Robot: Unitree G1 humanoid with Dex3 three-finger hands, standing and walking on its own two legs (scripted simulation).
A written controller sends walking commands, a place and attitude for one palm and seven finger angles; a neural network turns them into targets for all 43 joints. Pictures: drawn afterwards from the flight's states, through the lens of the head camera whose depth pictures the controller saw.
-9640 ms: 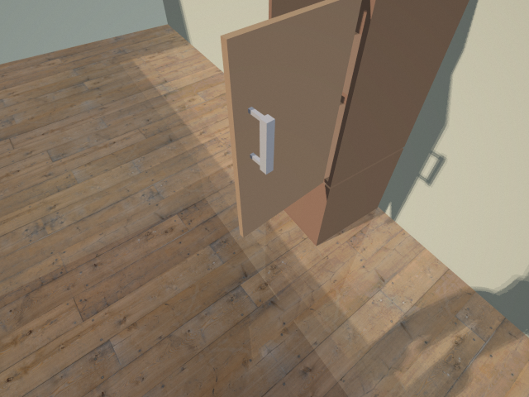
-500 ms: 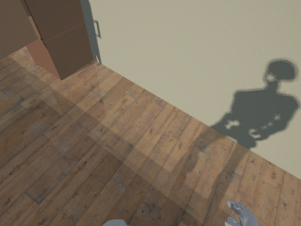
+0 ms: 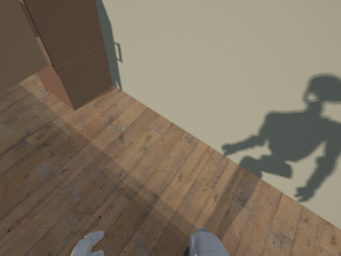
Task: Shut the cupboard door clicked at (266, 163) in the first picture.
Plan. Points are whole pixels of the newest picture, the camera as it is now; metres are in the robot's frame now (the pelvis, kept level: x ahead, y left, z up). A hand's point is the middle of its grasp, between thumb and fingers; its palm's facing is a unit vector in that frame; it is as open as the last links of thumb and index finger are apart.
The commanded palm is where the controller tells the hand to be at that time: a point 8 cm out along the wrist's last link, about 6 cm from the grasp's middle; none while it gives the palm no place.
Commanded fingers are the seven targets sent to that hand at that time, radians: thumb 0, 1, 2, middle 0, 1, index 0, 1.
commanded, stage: walk to a spot facing it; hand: left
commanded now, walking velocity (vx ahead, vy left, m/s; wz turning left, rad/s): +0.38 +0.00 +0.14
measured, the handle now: out of the picture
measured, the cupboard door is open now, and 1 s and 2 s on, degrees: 96 96 96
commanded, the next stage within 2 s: turn to face it in 1.16 s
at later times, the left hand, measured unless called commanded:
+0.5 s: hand (109, 254) +0.16 +0.15 -0.17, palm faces +0.21 -0.96 -0.21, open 7.2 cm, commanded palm none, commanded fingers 0.00 0.90 0.90 -0.20 -0.30 -0.20 -0.30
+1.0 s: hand (91, 145) +0.49 +0.27 -0.16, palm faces +0.14 -0.97 -0.19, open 7.3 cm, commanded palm none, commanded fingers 0.00 0.90 0.90 -0.20 -0.30 -0.20 -0.30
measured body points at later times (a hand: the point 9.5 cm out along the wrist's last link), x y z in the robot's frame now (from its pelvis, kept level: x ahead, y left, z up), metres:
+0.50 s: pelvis +0.23 -0.02 +0.00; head +0.26 -0.01 +0.45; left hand +0.15 +0.20 -0.15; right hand +0.37 -0.24 -0.14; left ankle +0.34 +0.14 -0.69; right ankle +0.15 -0.11 -0.74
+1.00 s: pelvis +0.45 +0.07 +0.01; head +0.46 +0.09 +0.46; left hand +0.48 +0.32 -0.15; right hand +0.44 -0.18 -0.13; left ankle +0.39 +0.12 -0.74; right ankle +0.56 -0.09 -0.66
